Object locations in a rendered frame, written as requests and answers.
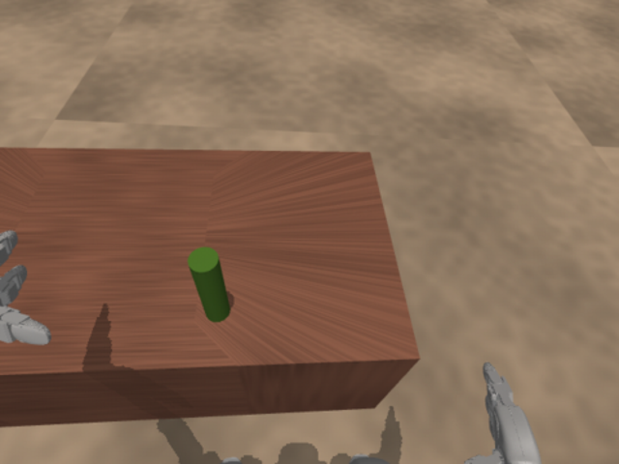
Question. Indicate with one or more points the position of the left robot hand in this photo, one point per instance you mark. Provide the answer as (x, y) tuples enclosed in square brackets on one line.
[(13, 324)]

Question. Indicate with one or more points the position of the can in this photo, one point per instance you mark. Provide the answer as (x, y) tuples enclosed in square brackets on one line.
[(206, 271)]

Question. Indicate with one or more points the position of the right robot hand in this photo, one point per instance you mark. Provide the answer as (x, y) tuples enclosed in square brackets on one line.
[(510, 429)]

